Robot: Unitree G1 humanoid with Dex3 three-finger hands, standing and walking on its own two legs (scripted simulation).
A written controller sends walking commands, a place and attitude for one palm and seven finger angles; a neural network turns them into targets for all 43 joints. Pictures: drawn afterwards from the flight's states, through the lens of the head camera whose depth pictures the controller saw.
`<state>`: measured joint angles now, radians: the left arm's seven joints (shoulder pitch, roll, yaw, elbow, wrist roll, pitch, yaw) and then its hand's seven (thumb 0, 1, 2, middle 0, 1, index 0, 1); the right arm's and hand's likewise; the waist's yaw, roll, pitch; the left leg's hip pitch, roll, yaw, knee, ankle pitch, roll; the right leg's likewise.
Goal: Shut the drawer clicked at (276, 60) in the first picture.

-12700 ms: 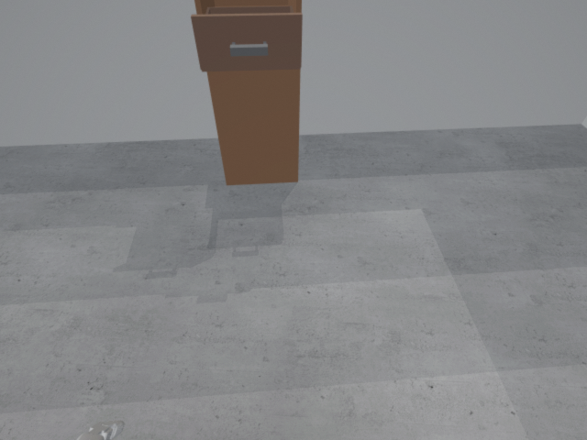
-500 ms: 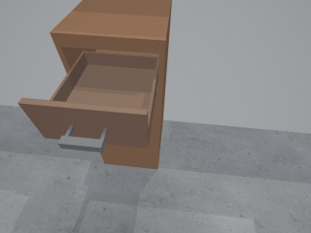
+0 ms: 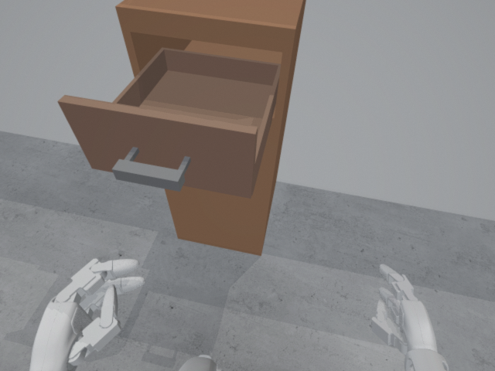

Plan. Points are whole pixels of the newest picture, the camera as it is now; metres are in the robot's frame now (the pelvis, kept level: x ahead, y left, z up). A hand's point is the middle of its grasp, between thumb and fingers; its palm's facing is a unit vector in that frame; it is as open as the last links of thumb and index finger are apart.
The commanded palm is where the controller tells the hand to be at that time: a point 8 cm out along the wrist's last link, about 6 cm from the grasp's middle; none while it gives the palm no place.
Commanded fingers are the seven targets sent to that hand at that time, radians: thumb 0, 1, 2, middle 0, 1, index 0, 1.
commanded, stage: raise the hand and make a fist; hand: left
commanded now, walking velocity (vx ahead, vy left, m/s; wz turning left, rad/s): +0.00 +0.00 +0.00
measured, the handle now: (154, 166) +0.41 +0.22 +0.10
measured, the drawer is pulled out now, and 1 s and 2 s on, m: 0.27 0.27 0.27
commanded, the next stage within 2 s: bring the fist close to the handle in 1.34 s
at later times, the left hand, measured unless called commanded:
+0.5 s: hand (122, 273) +0.20 +0.19 +0.12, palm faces -0.08 -0.99 -0.07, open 3.2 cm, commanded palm +0.18 +0.24 +0.14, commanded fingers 0.00 0.90 0.90 -1.28 -1.47 -1.28 -1.47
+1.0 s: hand (89, 233) +0.21 +0.20 +0.20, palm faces -0.03 -0.99 -0.14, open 3.3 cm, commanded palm +0.18 +0.25 +0.20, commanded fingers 0.00 0.90 0.90 -1.40 -1.60 -1.40 -1.60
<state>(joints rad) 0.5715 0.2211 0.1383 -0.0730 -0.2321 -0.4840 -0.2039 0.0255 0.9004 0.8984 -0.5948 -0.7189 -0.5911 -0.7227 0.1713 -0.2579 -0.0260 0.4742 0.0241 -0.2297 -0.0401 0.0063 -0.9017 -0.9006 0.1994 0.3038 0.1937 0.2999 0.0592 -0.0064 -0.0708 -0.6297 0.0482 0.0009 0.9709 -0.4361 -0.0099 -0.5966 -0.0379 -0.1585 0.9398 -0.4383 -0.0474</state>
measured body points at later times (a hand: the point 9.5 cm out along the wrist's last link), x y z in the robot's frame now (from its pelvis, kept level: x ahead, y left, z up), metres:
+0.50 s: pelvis +0.02 +0.03 +0.02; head +0.03 +0.02 +0.47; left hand +0.20 +0.24 +0.13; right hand +0.19 -0.22 -0.04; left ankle +0.03 +0.13 -0.68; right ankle +0.03 -0.09 -0.68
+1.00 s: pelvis +0.03 +0.02 +0.05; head +0.00 +0.01 +0.49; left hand +0.20 +0.25 +0.21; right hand +0.24 -0.17 +0.00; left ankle +0.03 +0.13 -0.68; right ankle +0.03 -0.09 -0.68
